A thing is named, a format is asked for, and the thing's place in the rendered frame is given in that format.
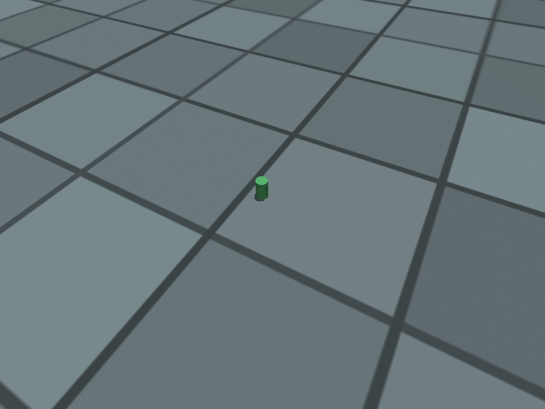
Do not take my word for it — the can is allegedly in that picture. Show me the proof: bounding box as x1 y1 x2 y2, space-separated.
255 176 268 199

